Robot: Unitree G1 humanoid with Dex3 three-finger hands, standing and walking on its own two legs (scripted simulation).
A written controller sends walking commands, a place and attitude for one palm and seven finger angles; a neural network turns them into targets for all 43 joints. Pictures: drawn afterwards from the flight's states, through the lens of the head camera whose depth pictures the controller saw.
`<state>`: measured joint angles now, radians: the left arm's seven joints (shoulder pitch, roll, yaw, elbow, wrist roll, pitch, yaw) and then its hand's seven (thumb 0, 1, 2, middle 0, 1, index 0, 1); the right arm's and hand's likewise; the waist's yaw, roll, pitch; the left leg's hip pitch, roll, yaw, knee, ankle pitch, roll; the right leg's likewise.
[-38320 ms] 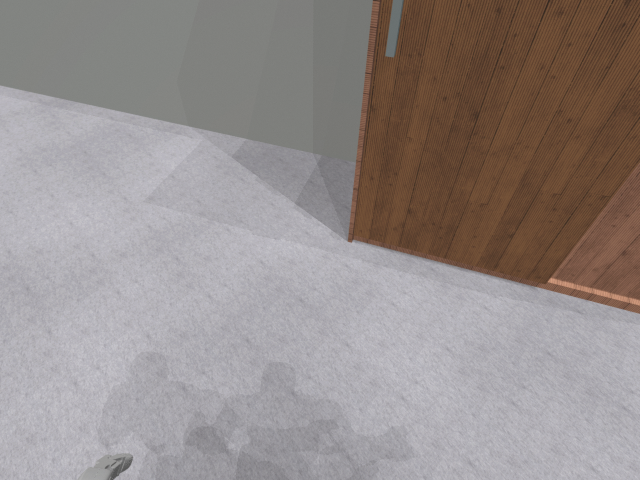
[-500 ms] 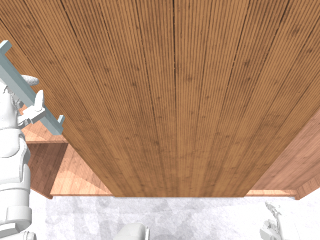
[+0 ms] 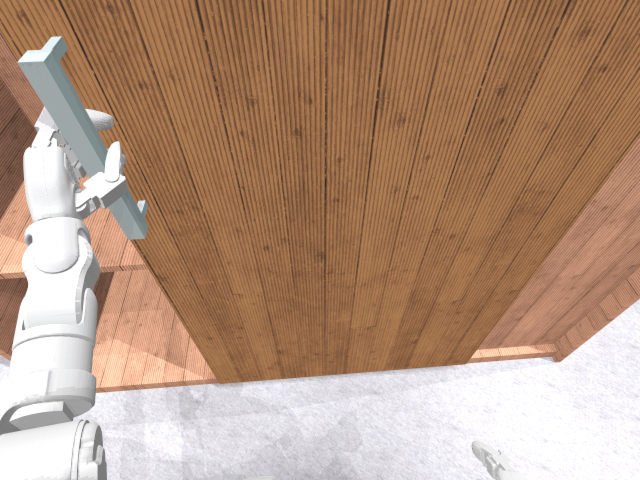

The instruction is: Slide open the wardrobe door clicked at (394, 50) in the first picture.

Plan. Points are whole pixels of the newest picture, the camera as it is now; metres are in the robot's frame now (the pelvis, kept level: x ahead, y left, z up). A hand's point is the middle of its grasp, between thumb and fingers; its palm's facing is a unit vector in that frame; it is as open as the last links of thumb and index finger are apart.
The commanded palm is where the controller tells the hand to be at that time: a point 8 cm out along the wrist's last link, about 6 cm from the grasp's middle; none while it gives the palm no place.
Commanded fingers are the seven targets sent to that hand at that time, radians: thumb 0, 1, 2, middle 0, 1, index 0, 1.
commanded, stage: stop walking and hold the door there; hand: left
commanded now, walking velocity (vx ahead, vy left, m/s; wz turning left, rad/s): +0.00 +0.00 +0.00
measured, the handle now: (103, 152) +0.44 +0.27 +0.18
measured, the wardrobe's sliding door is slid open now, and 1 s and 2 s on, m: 0.43 0.43 0.43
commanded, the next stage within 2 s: loosen the grip on the handle in 0.54 s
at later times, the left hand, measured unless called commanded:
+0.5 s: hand (113, 177) +0.40 +0.25 +0.18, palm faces +0.33 -0.93 -0.18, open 5.9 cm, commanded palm +0.36 +0.29 +0.15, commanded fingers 0.00 0.90 0.90 -0.45 -1.40 -0.45 -1.40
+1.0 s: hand (104, 175) +0.40 +0.26 +0.18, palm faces +0.32 -0.93 -0.18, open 11.7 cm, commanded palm +0.37 +0.29 +0.18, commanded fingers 0.00 -0.55 0.20 -0.33 -1.25 -0.33 -1.25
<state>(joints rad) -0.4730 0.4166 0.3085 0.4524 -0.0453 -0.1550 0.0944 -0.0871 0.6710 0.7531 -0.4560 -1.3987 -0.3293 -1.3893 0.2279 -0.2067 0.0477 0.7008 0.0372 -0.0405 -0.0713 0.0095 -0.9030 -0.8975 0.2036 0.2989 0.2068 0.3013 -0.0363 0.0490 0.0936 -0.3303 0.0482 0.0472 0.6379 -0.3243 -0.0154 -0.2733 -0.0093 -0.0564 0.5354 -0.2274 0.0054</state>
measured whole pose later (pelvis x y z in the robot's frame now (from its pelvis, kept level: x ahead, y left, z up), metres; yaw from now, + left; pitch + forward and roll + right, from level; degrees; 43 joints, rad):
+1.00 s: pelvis -0.03 -0.01 +0.00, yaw -1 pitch +2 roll -1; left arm -0.69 0.49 0.33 0.79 -0.01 -0.16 -0.01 0.00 -0.22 0.37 -0.44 -1.37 -0.39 -1.35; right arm 0.29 -0.27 0.02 0.71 0.03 -0.15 -0.08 0.01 -0.91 -0.90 0.20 0.30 0.20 0.30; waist -0.04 -0.02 -0.01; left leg -0.42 0.03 0.04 0.56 -0.18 0.02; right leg -0.34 0.00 -0.03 0.59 -0.28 -0.01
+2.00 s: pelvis +0.00 -0.01 +0.00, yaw -1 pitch +5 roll -1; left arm -0.49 0.63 0.52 0.65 -0.12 -0.08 -0.23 -0.01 -0.55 0.20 -0.26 -1.15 -0.26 -1.16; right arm 0.32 -0.28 0.02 0.68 0.05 -0.11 -0.13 0.01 -0.91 -0.90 0.20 0.30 0.20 0.30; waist -0.02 0.02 -0.06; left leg -0.47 0.04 0.03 0.64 -0.25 0.01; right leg -0.35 0.02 -0.04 0.60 -0.33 -0.01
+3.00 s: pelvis +0.00 -0.01 +0.00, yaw +1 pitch -3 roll -1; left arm -0.01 0.52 0.51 0.10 -0.39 0.18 -0.43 -0.01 -0.55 0.20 -0.25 -1.15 -0.25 -1.15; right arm 0.23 -0.27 0.08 0.63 0.09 -0.23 -0.15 0.01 -0.90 -0.90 0.20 0.30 0.20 0.30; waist 0.04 0.06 -0.06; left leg -0.29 0.03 0.00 0.56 -0.22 0.00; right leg -0.16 0.02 -0.06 0.52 -0.31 -0.02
